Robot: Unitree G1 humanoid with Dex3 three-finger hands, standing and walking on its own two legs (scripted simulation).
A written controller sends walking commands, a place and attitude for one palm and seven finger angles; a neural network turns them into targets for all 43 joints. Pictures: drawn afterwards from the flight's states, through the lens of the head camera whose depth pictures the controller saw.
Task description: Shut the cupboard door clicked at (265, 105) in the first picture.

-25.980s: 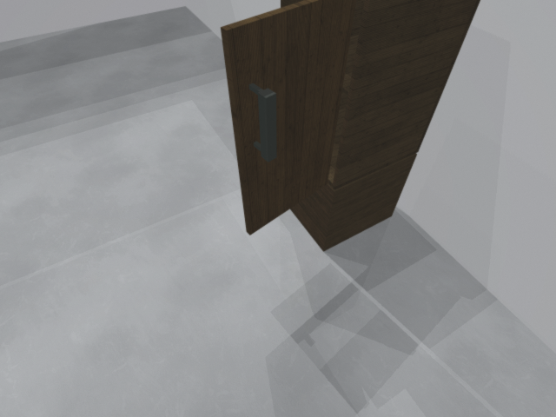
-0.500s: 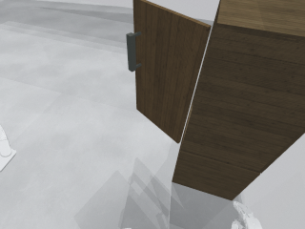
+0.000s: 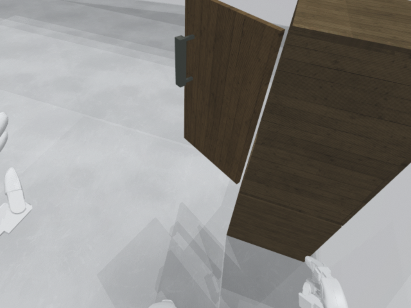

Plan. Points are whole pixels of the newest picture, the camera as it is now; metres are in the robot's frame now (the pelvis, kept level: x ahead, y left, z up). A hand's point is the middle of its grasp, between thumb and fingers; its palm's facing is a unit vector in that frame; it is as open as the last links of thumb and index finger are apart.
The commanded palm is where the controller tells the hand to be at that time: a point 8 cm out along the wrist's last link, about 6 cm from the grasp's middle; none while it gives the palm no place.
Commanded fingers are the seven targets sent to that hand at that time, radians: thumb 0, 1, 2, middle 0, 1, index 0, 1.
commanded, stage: step back with the hand held close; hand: left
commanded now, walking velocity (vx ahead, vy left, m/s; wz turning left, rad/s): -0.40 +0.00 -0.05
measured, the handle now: (185, 61) +0.82 +0.10 +0.07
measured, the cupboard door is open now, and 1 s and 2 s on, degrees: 61 61 61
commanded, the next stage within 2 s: stop stepping back and stand still in 0.28 s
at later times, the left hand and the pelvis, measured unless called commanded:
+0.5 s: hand (4, 282) +0.12 +0.22 +0.19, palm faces +0.26 -0.84 -0.47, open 7.4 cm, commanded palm +0.05 +0.29 +0.19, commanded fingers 0.00 0.90 0.90 -0.20 -0.30 -0.20 -0.30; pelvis -0.11 +0.00 +0.01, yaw -4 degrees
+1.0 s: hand out of the picture +0.08 +0.26 +0.19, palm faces +0.33 -0.82 -0.47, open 7.4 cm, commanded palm +0.03 +0.31 +0.19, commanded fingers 0.00 0.90 0.90 -0.20 -0.30 -0.20 -0.30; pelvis -0.14 +0.02 +0.02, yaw -4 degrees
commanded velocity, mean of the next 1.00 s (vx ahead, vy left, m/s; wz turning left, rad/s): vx -0.04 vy -0.01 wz -0.02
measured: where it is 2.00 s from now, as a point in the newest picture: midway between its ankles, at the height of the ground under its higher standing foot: outside the picture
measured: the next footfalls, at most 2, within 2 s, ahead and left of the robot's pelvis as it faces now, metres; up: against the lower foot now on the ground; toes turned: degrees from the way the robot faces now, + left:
left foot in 0.08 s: +0.10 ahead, +0.11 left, +0.00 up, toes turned +0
right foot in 0.32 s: -0.13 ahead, -0.07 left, +0.00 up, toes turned -4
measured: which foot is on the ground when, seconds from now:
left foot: up 0.00-0.06, down 0.08-0.48, up 0.50-0.62, down 0.64-1.00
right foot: down 0.00-0.12, up 0.14-0.30, down 0.32-1.00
